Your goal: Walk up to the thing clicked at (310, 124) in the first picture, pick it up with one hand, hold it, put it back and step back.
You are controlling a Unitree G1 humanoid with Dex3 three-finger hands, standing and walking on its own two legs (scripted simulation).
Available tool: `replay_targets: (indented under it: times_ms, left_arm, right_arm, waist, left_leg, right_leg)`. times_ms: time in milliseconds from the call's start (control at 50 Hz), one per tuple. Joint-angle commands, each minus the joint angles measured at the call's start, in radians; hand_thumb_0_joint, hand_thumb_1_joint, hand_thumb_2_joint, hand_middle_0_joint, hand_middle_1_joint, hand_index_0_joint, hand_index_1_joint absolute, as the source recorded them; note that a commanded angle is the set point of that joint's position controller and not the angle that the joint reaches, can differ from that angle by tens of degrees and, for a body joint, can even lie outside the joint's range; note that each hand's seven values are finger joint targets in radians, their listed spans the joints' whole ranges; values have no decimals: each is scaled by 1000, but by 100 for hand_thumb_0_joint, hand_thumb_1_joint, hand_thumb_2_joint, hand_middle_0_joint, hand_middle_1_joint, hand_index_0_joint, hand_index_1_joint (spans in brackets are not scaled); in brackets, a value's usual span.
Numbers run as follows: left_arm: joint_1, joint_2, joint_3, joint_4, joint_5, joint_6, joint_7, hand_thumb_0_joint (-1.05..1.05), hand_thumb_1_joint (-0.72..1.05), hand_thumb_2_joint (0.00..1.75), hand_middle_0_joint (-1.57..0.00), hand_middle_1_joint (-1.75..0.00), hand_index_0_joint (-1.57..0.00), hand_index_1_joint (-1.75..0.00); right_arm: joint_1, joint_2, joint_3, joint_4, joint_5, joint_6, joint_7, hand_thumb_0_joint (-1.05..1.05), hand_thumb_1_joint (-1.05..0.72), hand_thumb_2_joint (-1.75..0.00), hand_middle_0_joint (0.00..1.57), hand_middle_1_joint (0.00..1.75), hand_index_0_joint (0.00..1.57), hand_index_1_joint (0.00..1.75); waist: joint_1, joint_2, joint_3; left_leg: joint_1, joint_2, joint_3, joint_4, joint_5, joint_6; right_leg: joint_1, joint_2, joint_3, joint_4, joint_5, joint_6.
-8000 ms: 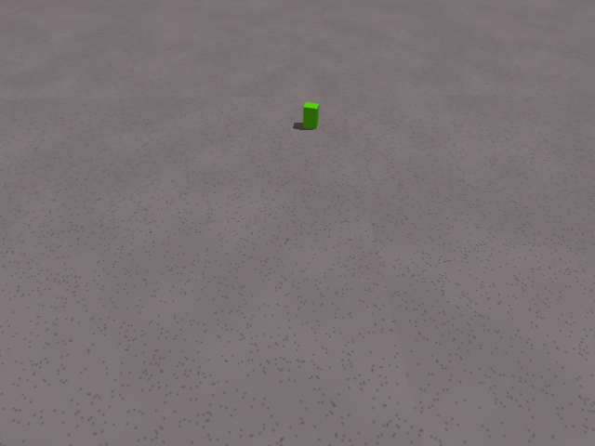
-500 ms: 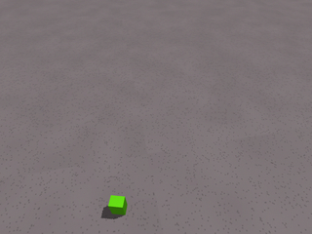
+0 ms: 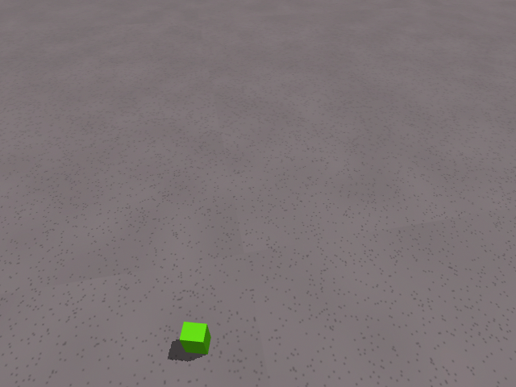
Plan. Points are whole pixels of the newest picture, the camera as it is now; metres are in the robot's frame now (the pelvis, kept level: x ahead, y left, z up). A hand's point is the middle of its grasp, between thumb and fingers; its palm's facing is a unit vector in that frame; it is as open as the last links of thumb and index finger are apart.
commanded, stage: stand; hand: left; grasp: from the side
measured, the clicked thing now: (196, 338) +0.44 +0.23 -0.72
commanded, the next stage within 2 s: rise first in 0.08 s
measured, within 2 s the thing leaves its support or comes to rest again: neither
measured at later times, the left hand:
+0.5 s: hand out of the picture +0.15 +0.25 -0.17, palm faces -0.05 -0.93 -0.36, open 10.3 cm
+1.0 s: hand out of the picture +0.12 +0.26 -0.22, palm faces -0.15 -0.89 -0.44, open 13.2 cm
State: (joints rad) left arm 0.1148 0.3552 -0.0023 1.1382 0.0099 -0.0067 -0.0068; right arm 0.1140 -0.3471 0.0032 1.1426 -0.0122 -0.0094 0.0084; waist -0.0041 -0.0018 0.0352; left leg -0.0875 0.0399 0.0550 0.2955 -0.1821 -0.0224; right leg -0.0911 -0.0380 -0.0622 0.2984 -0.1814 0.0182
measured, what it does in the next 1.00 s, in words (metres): lowers itself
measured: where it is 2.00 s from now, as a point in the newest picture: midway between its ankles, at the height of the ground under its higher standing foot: outside the picture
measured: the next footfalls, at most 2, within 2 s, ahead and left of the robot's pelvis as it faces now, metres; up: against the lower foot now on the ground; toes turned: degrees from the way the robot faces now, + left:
none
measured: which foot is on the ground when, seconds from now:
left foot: down 0.00-1.00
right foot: down 0.00-1.00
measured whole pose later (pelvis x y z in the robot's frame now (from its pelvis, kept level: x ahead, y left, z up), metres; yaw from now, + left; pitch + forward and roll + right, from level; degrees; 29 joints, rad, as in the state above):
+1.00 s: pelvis -0.02 +0.02 -0.08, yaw +0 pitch +15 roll -2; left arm 0.26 0.31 0.10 0.46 0.22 0.24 0.01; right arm 0.21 -0.23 -0.03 0.58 0.01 -0.14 -0.03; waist -0.03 0.01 -0.11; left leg -0.84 0.06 0.01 1.07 -0.51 0.00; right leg -0.80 -0.06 -0.07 1.02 -0.48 0.03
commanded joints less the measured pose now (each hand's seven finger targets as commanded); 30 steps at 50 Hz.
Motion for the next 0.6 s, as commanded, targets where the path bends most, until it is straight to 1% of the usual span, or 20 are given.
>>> replay_targets:
  times_ms: [0,140,160,180,200,220,260,280,300,320,340,380,400,420,460,500,520,540,560,580]
  left_arm:
    - [-41,211,40,-61,0,-25,17,0,90,90,-20,-30,-20,-30]
    - [-38,210,40,-59,-1,-24,17,0,90,90,-20,-30,-20,-30]
    - [-37,212,40,-60,0,-23,17,0,82,82,-12,-26,-12,-26]
    - [-387,46,54,-411,-49,-112,31,0,74,90,-20,-34,-20,-34]
    - [-475,79,64,-303,-41,-91,35,0,66,91,-21,-42,-19,-42]
    - [-275,188,127,-143,-16,-54,35,0,60,86,-20,-50,-20,-50]
    - [-323,241,168,-117,29,-38,6,0,44,85,-17,-66,-19,-66]
    - [-269,258,200,-97,62,-37,-3,0,37,83,-16,-74,-19,-74]
    - [-142,218,202,-54,88,-25,-15,0,29,83,-15,-82,-19,-82]
    - [-107,197,199,-101,101,-17,-21,0,21,83,-14,-90,-18,-89]
    - [-100,200,208,-141,111,-7,-21,0,13,83,-14,-97,-18,-92]
    - [-87,182,199,-230,120,29,-5,0,-3,82,-16,-97,-20,-93]
    - [-72,170,192,-251,130,56,-2,0,-11,84,-15,-97,-19,-94]
    - [-64,159,189,-269,136,81,2,0,-19,85,-16,-95,-18,-93]
    - [-93,169,193,-322,141,114,17,0,-34,85,-16,-98,-18,-96]
    - [-91,137,178,-351,143,130,23,0,-38,84,-18,-98,-20,-96]
    - [-56,122,179,-327,144,139,26,0,-40,85,-18,-99,-19,-97]
    - [-118,129,172,-425,144,128,26,0,-41,86,-17,-99,-18,-97]
    - [-114,147,192,-453,147,123,31,0,-41,85,-18,-100,-19,-98]
    - [-46,139,201,-394,154,129,32,0,-40,85,-18,-99,-19,-97]
  right_arm:
    - [-42,-217,-39,-58,0,-20,-17,0,-90,-90,20,30,20,30]
    - [-45,-214,-38,-57,0,-21,-17,0,-90,-90,20,30,20,30]
    - [-45,-214,-39,-59,0,-21,-17,0,-91,-91,20,30,20,30]
    - [-4,-44,-4,-342,68,-65,-37,0,-99,-92,20,30,20,30]
    - [51,-72,-9,-285,68,-59,-46,0,-91,-90,20,30,20,30]
    - [86,-113,-33,-289,73,-48,-56,0,-88,-90,20,30,20,30]
    - [111,-106,-55,-335,57,-45,-54,0,-87,-89,20,30,20,30]
    - [123,-102,-73,-359,40,-50,-53,0,-87,-89,20,30,20,30]
    - [154,-90,-84,-366,31,-49,-48,0,-88,-89,20,30,20,30]
    - [163,-89,-89,-402,30,-51,-43,0,-87,-89,20,30,20,30]
    - [158,-87,-93,-433,32,-54,-42,0,-88,-89,20,30,20,30]
    - [145,-81,-97,-473,41,-56,-43,0,-87,-89,20,30,20,30]
    - [134,-79,-97,-501,43,-55,-41,0,-87,-89,20,30,20,30]
    - [128,-77,-98,-520,46,-55,-40,0,-86,-89,20,30,20,30]
    - [106,-72,-92,-555,46,-61,-36,0,-86,-89,20,30,20,30]
    - [111,-62,-89,-570,43,-71,-31,0,-88,-89,20,30,20,30]
    - [131,-58,-89,-559,40,-75,-30,0,-88,-90,20,30,20,30]
    - [132,-58,-92,-580,38,-85,-29,0,-87,-89,20,30,20,30]
    - [130,-57,-95,-585,35,-93,-30,0,-88,-90,20,30,20,30]
    - [150,-58,-96,-572,34,-98,-29,0,-88,-89,20,30,20,30]
  waist:
    - [2,7,-74]
    - [6,4,-64]
    - [6,7,-68]
    - [-114,25,49]
    - [-87,-12,-10]
    - [-51,-26,13]
    - [-37,-53,-88]
    - [-13,-54,-166]
    - [11,-14,-211]
    - [24,23,-259]
    - [35,33,-281]
    - [32,73,-269]
    - [21,71,-261]
    - [9,39,-262]
    - [3,18,-217]
    - [-4,27,-196]
    - [-9,12,-192]
    - [-16,33,-232]
    - [-10,28,-254]
    - [-19,19,-240]
  left_leg:
    - [20,116,-90,-30,186,32]
    - [11,115,-92,-41,202,30]
    - [16,114,-91,-43,197,30]
    - [-121,-39,14,36,49,32]
    - [-113,-39,5,52,37,38]
    - [-140,-39,8,62,30,36]
    - [-183,-45,-3,149,63,43]
    - [-188,-47,-6,181,108,39]
    - [-218,-59,-2,214,139,33]
    - [-210,-61,-5,232,167,27]
    - [-208,-64,-6,236,182,23]
    - [-203,-59,-11,220,183,14]
    - [-209,-56,-14,224,173,15]
    - [-213,-49,-20,231,171,17]
    - [-267,-45,-21,256,117,19]
    - [-320,-40,-24,290,48,18]
    - [-342,-38,-25,312,28,20]
    - [-342,-34,-30,337,35,17]
    - [-359,-36,-30,365,36,18]
    - [-389,-33,-31,395,26,19]
  right_leg:
    - [12,-120,104,-42,183,-32]
    - [19,-118,98,-35,191,-32]
    - [14,-116,97,-35,184,-31]
    - [-207,26,34,24,110,-24]
    - [-161,23,23,34,89,-21]
    - [-162,30,13,39,57,-27]
    - [-181,24,18,110,88,-28]
    - [-158,19,20,152,130,-28]
    - [-150,13,24,186,159,-32]
    - [-143,17,23,216,174,-37]
    - [-136,20,21,221,175,-38]
    - [-167,29,14,214,159,-42]
    - [-174,31,11,211,145,-42]
    - [-191,37,6,220,139,-41]
    - [-237,41,1,238,81,-39]
    - [-298,43,-2,272,12,-39]
    - [-323,45,-2,296,-7,-37]
    - [-345,45,-3,326,0,-38]
    - [-356,42,0,347,1,-36]
    - [-388,42,1,379,-7,-34]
